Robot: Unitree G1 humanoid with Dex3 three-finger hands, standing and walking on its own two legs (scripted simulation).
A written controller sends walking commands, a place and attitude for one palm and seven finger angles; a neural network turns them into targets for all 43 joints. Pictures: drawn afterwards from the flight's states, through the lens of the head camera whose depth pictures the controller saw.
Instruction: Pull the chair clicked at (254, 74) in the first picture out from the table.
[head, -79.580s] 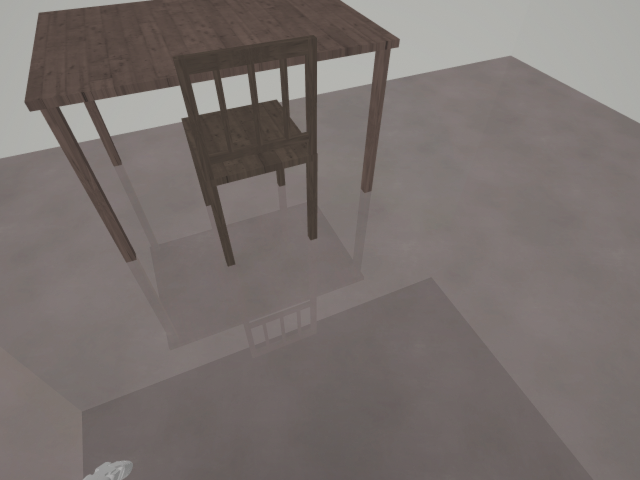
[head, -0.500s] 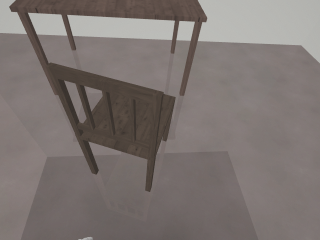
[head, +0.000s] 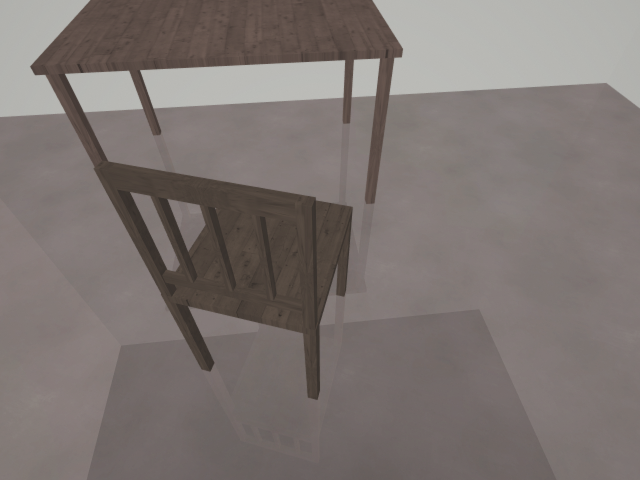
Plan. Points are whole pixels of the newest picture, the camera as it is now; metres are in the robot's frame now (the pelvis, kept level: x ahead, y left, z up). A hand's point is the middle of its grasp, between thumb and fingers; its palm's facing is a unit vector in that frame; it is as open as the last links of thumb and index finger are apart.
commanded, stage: let the arm hang, fingers relaxed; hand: left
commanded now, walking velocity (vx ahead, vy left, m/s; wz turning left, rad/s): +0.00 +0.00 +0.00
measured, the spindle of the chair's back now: (220, 249) +0.55 +0.24 -0.11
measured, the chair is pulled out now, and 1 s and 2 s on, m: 0.64 0.64 0.64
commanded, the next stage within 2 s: look to check the result in 0.22 s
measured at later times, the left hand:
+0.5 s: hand out of the picture -0.02 +0.16 -0.17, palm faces +0.07 -0.98 -0.17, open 7.4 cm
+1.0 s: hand out of the picture -0.01 +0.15 -0.17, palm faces +0.07 -0.99 -0.15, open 7.4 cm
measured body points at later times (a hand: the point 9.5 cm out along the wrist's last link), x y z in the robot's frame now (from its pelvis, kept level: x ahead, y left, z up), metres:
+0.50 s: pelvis +0.01 +0.00 +0.00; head +0.01 +0.00 +0.45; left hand -0.02 +0.21 -0.16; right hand -0.04 -0.19 -0.16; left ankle -0.01 +0.12 -0.74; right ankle +0.04 -0.12 -0.74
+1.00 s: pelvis +0.01 +0.00 +0.00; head +0.02 +0.00 +0.45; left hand -0.01 +0.20 -0.16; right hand -0.03 -0.20 -0.16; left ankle -0.01 +0.12 -0.74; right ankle +0.04 -0.12 -0.74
